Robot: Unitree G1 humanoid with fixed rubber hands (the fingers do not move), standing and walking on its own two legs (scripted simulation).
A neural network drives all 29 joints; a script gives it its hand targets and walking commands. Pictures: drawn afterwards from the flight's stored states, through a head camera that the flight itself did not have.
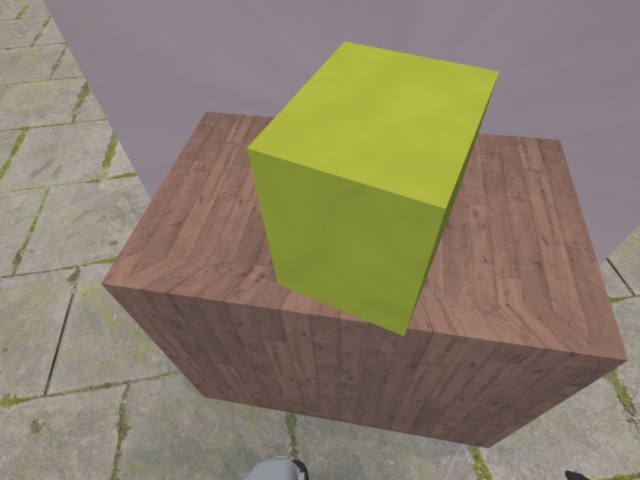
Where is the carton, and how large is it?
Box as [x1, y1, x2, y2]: [247, 42, 498, 335]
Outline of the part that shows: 344,42 247,147 247,151 278,284 404,335 449,216 498,71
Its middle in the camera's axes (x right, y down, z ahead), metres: +0.08 -0.08 +0.59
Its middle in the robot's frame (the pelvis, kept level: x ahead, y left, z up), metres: +0.50 -0.04 +0.05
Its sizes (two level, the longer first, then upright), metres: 0.273 0.226 0.290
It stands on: a pedestal, 0.66 m high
